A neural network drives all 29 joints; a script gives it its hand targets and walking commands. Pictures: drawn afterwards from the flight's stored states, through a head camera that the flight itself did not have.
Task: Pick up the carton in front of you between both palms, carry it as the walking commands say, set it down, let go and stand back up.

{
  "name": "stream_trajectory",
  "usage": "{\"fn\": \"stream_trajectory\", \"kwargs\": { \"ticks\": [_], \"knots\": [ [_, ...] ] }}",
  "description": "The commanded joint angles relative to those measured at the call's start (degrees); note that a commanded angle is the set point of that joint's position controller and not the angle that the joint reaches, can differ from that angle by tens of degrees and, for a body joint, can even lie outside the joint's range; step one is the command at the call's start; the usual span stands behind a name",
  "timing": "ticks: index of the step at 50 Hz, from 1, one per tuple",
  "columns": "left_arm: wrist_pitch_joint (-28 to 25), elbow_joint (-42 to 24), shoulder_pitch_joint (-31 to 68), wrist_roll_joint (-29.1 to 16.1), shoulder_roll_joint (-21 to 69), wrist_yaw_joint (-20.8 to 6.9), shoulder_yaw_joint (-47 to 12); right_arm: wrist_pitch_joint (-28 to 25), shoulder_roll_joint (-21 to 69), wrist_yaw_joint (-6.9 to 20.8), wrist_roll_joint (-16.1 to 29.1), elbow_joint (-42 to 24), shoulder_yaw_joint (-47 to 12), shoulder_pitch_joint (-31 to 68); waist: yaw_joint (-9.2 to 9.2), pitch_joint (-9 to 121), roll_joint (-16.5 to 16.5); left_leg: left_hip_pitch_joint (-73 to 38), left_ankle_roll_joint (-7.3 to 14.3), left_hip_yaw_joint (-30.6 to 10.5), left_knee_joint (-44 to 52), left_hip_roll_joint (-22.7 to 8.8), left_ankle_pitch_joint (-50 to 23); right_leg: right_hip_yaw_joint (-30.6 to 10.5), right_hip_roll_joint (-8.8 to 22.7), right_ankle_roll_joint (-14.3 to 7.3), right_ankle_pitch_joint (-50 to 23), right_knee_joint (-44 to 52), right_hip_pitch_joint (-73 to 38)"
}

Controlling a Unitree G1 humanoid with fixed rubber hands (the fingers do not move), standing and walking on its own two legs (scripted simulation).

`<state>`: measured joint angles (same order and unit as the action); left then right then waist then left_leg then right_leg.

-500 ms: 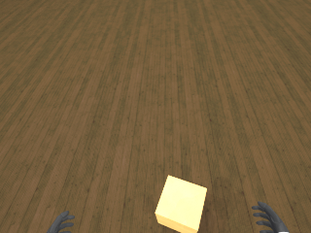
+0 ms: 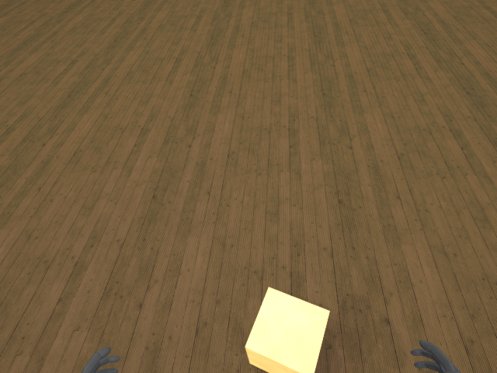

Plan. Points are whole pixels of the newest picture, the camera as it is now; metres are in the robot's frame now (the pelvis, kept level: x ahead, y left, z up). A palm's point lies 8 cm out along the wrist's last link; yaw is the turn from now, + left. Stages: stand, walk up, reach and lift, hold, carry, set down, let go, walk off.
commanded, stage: stand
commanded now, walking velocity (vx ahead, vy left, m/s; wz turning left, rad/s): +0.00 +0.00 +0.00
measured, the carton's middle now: (287, 338) +0.32 -0.07 -0.65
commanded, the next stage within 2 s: none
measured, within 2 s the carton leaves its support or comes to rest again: neither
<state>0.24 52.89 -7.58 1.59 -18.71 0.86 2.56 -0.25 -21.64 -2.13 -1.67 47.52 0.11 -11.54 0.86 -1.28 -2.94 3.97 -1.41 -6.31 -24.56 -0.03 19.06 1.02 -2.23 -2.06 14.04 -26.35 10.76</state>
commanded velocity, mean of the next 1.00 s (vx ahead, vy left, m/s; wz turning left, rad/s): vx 0.00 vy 0.00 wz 0.00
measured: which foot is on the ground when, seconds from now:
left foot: down 0.00-1.00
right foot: down 0.00-1.00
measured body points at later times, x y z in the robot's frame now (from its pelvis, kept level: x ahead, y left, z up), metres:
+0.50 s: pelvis -0.02 +0.01 +0.00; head -0.02 -0.01 +0.45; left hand +0.08 +0.32 -0.10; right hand +0.09 -0.30 -0.12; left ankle -0.06 +0.14 -0.74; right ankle +0.00 -0.10 -0.74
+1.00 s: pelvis -0.02 +0.01 +0.01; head -0.02 +0.00 +0.46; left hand +0.08 +0.33 -0.10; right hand +0.07 -0.30 -0.12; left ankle -0.06 +0.14 -0.74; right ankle +0.00 -0.10 -0.74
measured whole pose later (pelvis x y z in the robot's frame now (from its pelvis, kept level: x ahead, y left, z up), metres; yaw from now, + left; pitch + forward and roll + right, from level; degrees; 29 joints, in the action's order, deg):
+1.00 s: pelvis -0.02 +0.01 +0.01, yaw +0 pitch -2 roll +0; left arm -0.2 61.0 -5.3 0.6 -21.4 0.2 1.6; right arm -0.9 -22.8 -1.4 -1.2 56.4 -0.3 -9.6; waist 0.7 -1.8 -1.7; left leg 2.8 -0.9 -5.4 -20.0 0.6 14.9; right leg 0.0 -1.2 -1.2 9.9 -21.9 9.6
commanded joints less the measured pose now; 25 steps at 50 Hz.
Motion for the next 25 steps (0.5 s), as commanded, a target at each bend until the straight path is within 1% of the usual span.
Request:
{"fn": "stream_trajectory", "kwargs": {
  "ticks": [1, 13, 25],
  "knots": [
    [-0.62, -1.82, 1.94, -0.07, -9.93, 0.12, 2.02, -0.79, -8.15, -0.2, 0.02, -2.09, 1.8, 0.78, 0.1, 2.25, 2.35, 5.14, 1.6, -2.23, 3.51, -4.25, -15.32, -7.16, 7.25, 0.27, -15.22, 4.1, -6.13],
    [-0.7, 1.53, 3.07, -0.28, -10.97, -0.26, 1.72, -1.12, -9.08, 0.04, 0.08, 1.03, 1.63, 1.35, 0.21, 1.0, 2.4, 5.48, 1.98, -2.79, 5.96, -4.71, -12.66, -7.7, 7.54, 0.28, -10.56, 6.17, -5.93],
    [-0.77, 3.63, 3.49, -0.55, -11.82, -0.43, 1.39, -1.21, -9.65, 0.24, 0.23, 3.38, 1.51, 1.82, 0.14, 0.76, 2.38, 5.5, 2.14, -3.07, 6.92, -4.94, -12.03, -8.01, 7.88, 0.26, -9.61, 6.78, -5.85]
  ]
}}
